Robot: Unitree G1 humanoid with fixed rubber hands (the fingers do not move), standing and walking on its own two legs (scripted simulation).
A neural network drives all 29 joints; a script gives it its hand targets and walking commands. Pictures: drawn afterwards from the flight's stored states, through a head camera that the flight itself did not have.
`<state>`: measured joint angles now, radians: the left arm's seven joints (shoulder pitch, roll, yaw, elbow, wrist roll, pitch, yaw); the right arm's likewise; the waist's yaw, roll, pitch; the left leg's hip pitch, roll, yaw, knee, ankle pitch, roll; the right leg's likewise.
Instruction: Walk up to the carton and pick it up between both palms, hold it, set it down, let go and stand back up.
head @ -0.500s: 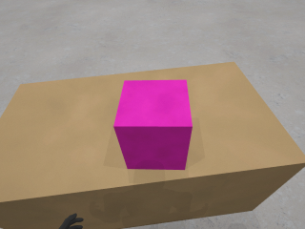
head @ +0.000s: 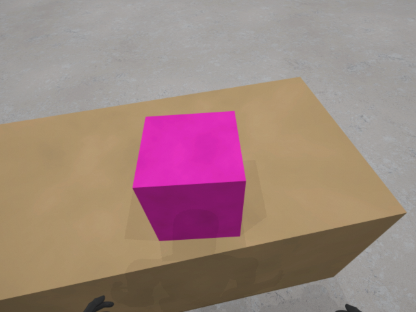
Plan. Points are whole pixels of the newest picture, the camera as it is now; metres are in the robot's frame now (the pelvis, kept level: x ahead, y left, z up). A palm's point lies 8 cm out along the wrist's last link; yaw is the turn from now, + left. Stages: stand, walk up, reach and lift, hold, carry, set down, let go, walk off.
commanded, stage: walk up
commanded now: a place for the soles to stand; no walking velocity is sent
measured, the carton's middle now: (194, 179) +0.43 +0.06 -0.04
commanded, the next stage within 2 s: none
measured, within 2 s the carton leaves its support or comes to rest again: neither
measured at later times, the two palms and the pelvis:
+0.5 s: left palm out of the picture +0.13 +0.26 -0.08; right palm out of the picture +0.07 -0.28 -0.10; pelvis +0.00 +0.00 +0.00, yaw -2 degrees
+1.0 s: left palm out of the picture +0.15 +0.26 -0.08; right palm out of the picture +0.01 -0.25 -0.10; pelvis -0.02 +0.03 +0.00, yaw -9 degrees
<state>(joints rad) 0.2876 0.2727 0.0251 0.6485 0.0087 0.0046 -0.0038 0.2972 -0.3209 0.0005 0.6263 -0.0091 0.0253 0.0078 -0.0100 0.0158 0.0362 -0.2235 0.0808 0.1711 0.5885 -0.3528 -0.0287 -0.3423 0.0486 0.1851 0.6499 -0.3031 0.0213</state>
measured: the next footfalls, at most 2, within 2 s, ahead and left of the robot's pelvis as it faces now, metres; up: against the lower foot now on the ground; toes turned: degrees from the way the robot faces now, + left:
none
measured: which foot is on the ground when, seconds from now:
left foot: down 0.00-1.00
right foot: down 0.00-1.00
